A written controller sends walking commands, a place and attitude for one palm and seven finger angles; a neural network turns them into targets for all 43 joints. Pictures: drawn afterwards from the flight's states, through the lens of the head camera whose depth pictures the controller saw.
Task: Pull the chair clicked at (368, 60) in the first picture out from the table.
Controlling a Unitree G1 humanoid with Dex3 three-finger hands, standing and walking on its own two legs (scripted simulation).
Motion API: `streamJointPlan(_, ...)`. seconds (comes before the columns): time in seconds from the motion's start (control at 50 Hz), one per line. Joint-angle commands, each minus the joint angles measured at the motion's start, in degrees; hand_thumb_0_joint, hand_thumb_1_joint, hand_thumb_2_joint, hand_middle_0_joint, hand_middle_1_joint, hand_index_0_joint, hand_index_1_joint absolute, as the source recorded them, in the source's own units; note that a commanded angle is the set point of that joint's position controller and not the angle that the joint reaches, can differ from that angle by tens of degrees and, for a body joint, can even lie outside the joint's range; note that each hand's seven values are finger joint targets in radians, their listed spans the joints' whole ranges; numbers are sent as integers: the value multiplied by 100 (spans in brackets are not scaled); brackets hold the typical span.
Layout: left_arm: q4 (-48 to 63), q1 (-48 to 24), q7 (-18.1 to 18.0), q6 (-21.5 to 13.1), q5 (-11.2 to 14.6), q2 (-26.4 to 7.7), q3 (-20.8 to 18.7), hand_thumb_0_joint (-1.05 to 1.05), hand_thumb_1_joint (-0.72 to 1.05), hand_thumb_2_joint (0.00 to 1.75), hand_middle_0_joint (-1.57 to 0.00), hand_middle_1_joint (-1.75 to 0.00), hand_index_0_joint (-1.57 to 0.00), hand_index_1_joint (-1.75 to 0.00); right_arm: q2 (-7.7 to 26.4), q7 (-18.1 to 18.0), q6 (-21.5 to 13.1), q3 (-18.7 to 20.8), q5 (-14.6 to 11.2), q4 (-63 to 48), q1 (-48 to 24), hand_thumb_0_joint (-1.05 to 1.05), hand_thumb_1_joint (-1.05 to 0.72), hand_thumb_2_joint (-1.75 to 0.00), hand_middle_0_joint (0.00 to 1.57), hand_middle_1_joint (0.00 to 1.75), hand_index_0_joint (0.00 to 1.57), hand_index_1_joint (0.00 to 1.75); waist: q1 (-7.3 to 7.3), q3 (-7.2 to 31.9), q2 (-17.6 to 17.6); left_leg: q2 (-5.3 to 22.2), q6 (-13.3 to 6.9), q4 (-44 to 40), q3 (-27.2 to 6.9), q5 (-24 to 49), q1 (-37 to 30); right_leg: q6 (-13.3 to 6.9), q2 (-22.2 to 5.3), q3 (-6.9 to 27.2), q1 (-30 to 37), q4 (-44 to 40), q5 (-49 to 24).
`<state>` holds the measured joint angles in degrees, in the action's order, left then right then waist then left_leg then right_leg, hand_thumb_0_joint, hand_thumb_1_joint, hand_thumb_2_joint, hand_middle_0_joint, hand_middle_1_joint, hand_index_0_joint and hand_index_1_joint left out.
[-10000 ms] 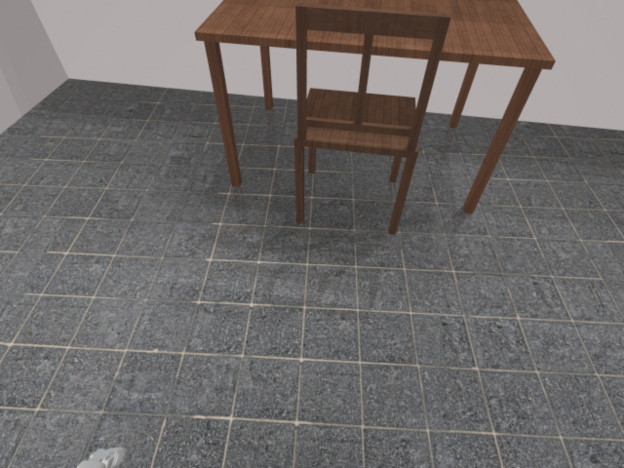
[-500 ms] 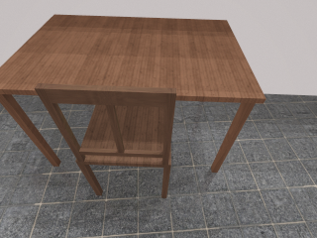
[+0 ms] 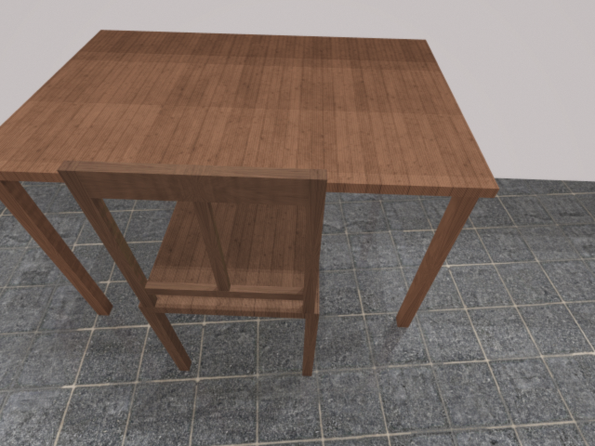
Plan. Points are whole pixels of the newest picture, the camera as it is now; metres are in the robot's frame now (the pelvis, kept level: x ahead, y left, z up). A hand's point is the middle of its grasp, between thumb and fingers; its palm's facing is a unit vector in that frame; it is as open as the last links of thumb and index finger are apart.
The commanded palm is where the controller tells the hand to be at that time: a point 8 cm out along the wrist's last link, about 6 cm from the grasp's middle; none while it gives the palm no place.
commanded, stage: shuffle to correct the standing spot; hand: left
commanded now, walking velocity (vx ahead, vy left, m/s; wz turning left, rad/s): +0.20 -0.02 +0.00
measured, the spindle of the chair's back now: (214, 249) +0.48 +0.20 -0.10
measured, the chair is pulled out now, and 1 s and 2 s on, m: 0.00 0.00 0.00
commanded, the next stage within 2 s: come to a stop and stand still in 0.04 s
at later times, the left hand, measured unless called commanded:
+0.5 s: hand out of the picture +0.05 +0.17 -0.18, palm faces +0.04 -0.97 -0.24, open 7.3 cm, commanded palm none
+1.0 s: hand out of the picture -0.01 +0.16 -0.17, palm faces +0.03 -0.98 -0.19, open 7.3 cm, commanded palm none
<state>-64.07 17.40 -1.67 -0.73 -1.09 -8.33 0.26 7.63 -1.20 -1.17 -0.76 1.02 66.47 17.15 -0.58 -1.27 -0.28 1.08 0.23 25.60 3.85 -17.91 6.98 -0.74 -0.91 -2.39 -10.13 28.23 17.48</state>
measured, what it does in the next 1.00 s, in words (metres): stands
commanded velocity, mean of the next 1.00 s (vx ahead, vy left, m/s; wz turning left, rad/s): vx -0.01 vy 0.00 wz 0.00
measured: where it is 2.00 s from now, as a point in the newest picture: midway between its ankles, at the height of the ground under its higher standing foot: outside the picture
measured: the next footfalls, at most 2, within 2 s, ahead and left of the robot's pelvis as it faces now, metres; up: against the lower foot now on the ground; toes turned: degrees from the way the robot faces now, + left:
none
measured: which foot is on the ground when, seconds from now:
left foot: down 0.00-1.00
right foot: down 0.00-1.00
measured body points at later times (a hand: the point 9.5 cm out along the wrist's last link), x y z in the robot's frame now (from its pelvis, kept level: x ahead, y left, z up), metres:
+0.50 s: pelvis +0.04 -0.01 +0.00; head +0.07 -0.02 +0.44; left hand +0.05 +0.22 -0.16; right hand +0.03 -0.22 -0.17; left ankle -0.04 +0.12 -0.74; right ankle -0.01 -0.10 -0.74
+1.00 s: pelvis +0.00 -0.01 +0.01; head +0.01 -0.01 +0.46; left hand -0.01 +0.21 -0.15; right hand -0.01 -0.22 -0.16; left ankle -0.04 +0.12 -0.74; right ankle -0.01 -0.10 -0.74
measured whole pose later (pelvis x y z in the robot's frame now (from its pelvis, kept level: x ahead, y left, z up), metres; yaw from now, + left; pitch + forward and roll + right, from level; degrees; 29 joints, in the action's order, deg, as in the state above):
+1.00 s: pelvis +0.00 -0.01 +0.01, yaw +0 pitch -1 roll +0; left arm -64.0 16.7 -2.0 -0.9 -0.6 -8.9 0.6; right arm 7.6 -1.6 -0.7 -0.8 0.7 66.2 16.3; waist -0.8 -1.8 -0.6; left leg 2.2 1.3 20.6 3.9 -14.8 4.6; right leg -1.9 0.2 -4.3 -8.8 22.8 13.1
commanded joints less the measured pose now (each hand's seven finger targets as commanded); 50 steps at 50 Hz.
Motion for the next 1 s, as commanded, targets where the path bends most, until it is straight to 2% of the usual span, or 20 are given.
streamJointPlan(0.0, 152, 408, 46, -68, -12, -616, -187, 0, 90, 90, -20, -30, -20, -30, 472, -13, -40, 107, 8, -156, 426, 0, -90, -90, 20, 30, 20, 30, 13, -866, -56, 256, -299, -260, -336, -463, 745, -349, -456, 622, -553, -620, 940)
streamJointPlan(0.12, 58, 784, 31, -151, 15, -710, -312, 0, 90, 90, -20, -30, -20, -30, 343, -57, -189, 98, 9, -257, 502, 0, -90, -90, 20, 30, 20, 30, -12, -421, -326, 77, -243, 601, 36, 480, 868, -654, -742, 839, 80, -160, -1092)
streamJointPlan(0.14, 68, 724, 17, -150, 17, -667, -311, 0, 90, 90, -20, -30, -20, -30, 338, -78, -214, 94, 5, -208, 616, 0, -90, -90, 20, 30, 20, 30, 60, -328, -203, 136, -241, 442, -22, 917, 625, -623, -666, 672, 48, 112, -1683)
streamJointPlan(0.16, 96, 611, 8, -151, 14, -571, -274, 0, 90, 90, -20, -30, -20, -30, 406, -109, -240, 88, 4, -106, 815, 0, -90, -90, 20, 30, 20, 30, 151, -141, 240, 328, -264, 279, -182, 2021, 107, -485, -468, 307, -111, 585, -2369)
streamJointPlan(0.18, 184, 402, -8, -159, 12, -432, -234, 0, 90, 90, -20, -30, -20, -30, 524, -156, -243, 120, 5, 36, 1101, 0, -90, -90, 20, 30, 20, 30, 276, -70, 731, 602, -379, 229, -452, 3617, -354, -320, -212, -6, -421, 1058, -2335)
streamJointPlan(0.2, 244, 248, -42, -169, 26, -338, -211, 0, 90, 90, -20, -30, -20, -30, 668, -207, -233, 137, 5, 109, 1271, 0, -90, -90, 20, 30, 20, 30, 298, -65, 1199, 946, -556, 196, -734, 5297, -675, -181, -69, -254, -716, 1378, -1556)
streamJointPlan(0.22, 289, 112, -78, -147, 56, -286, -193, 0, 90, 90, -20, -30, -20, -30, 683, -231, -199, 121, -5, 134, 1249, 0, -90, -90, 20, 30, 20, 30, 251, -217, 1307, 1227, -717, 113, -958, 6595, -862, -128, 1, -255, -1045, 1376, 171)
streamJointPlan(0.24, 293, 76, -89, -99, 72, -245, -209, 0, 90, 90, -20, -30, -20, -30, 693, -239, -145, 116, 11, 99, 1107, 0, -90, -90, 20, 30, 20, 30, 179, -390, 1169, 1295, -752, 129, -952, 6955, -853, -135, -34, -233, -1062, 1063, 777)
streamJointPlan(0.26, 256, 165, -89, -74, 82, -249, -213, 0, 90, 90, -20, -30, -20, -30, 679, -248, -122, 115, 6, 28, 906, 0, -90, -90, 20, 30, 20, 30, 78, -472, 1044, 1179, -660, 220, -823, 6887, -779, -117, -83, -221, -835, 542, 488)
streamJointPlan(0.28, 155, 470, -84, -77, 90, -285, -234, 0, 90, 90, -20, -30, -20, -30, 614, -264, -105, 116, -32, -59, 677, 0, -90, -90, 20, 30, 20, 30, -92, -475, 680, 949, -513, 459, -690, 6436, -487, -113, -106, -124, -308, -5, -743)
streamJointPlan(0.32, -30, 930, -124, -149, 80, -632, -276, 0, 90, 90, -20, -30, -20, -30, 517, -272, -93, 141, -86, -277, 426, 0, -90, -90, 20, 30, 20, 30, -146, -59, -140, 416, -150, 704, -299, 3797, 369, -241, -713, 381, 803, 109, -4685)
streamJointPlan(0.34, -47, 957, -152, -164, 74, -734, -284, 0, 90, 90, -20, -30, -20, -30, 426, -253, -52, 164, -101, -322, 385, 0, -90, -90, 20, 30, 20, 30, -122, 104, -619, 255, -46, 675, -173, 2276, 716, -375, -1013, 507, 1134, 251, -5900)
streamJointPlan(0.36, -33, 925, -167, -148, 62, -735, -265, 0, 90, 90, -20, -30, -20, -30, 350, -230, -21, 185, -113, -353, 300, 0, -90, -90, 20, 30, 20, 30, -110, 144, -829, 154, 9, 636, -114, 939, 883, -513, -1217, 591, 1199, 269, -6402)
streamJointPlan(0.38, 25, 832, -169, -120, 48, -723, -232, 0, 90, 90, -20, -30, -20, -30, 243, -211, 5, 196, -117, -353, 263, 0, -90, -90, 20, 30, 20, 30, -86, 89, -854, 107, 9, 508, -70, 101, 923, -600, -1324, 653, 1112, 216, -6413)
streamJointPlan(0.4, 79, 702, -174, -93, 33, -711, -221, 0, 90, 90, -20, -30, -20, -30, 174, -200, 21, 193, -114, -341, 260, 0, -90, -90, 20, 30, 20, 30, -44, -9, -794, 129, 4, 270, -83, -125, 861, -602, -1324, 681, 906, 221, -6126)
streamJointPlan(0.44, 225, 455, -161, -70, 53, -664, -206, 0, 90, 90, -20, -30, -20, -30, 214, -194, 10, 192, -97, -285, 386, 0, -90, -90, 20, 30, 20, 30, 48, 142, -421, 279, -35, -312, -164, 1381, 267, -357, -976, 545, 550, 277, -5063)
streamJointPlan(0.48, 313, 339, -150, -77, 67, -582, -188, 0, 90, 90, -20, -30, -20, -30, 354, -211, -17, 202, -59, -233, 361, 0, -90, -90, 20, 30, 20, 30, 28, 197, -109, 489, -103, -172, -254, 2892, -257, -174, -671, 410, 225, 147, -4031)
streamJointPlan(0.54, 318, 263, -162, -92, 62, -631, -222, 0, 90, 90, -20, -30, -20, -30, 502, -216, -23, 211, -41, -218, 373, 0, -90, -90, 20, 30, 20, 30, 38, 507, 126, 564, -118, -18, -256, 3668, -501, -188, -626, 339, 343, 171, -3887)
streamJointPlan(0.72, 237, 101, -85, -82, 46, -668, -139, 0, 90, 90, -20, -30, -20, -30, 494, -135, -1, 125, -41, -228, 82, 0, -90, -90, 20, 30, 20, 30, 13, -147, -16, 514, -95, -619, -347, 1648, -104, -147, -600, 467, 134, -624, -2303)
streamJointPlan(0.98, 131, 308, -37, -112, 65, -616, -74, 0, 90, 90, -20, -30, -20, -30, 408, -76, -15, 57, -53, -122, 330, 0, -90, -90, 20, 30, 20, 30, 8, -439, 37, 425, -91, -887, -381, 737, 169, -144, -513, 501, -81, -1155, -765)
